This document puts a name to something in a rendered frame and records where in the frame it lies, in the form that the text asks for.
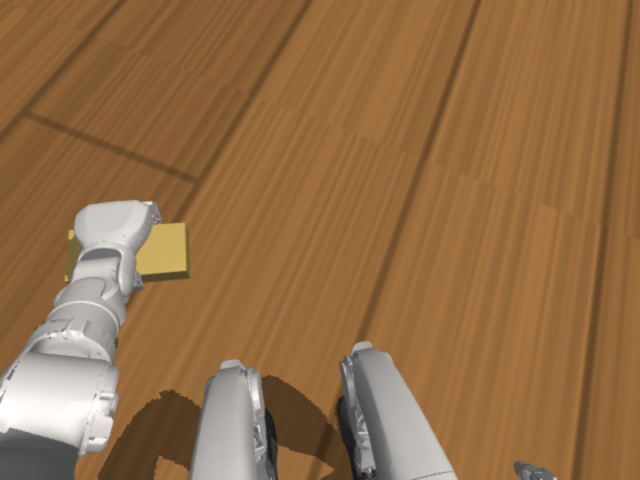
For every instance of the left robot arm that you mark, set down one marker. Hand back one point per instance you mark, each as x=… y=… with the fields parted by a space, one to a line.
x=58 y=398

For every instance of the right robot hand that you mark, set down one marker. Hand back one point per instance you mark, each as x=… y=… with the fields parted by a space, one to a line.
x=526 y=471

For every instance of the small box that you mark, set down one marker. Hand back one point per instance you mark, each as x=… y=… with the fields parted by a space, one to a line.
x=164 y=256

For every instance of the left robot hand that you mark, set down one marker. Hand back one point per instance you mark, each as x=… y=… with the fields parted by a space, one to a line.
x=127 y=223

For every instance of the right robot foot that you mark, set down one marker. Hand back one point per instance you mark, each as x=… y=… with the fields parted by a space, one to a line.
x=350 y=443

